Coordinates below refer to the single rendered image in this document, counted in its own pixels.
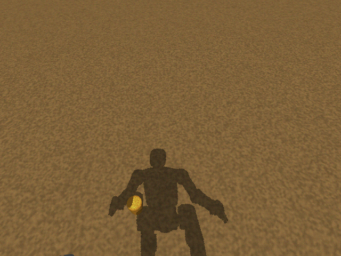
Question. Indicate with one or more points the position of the cup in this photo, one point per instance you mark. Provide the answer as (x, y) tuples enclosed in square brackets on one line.
[(134, 204)]

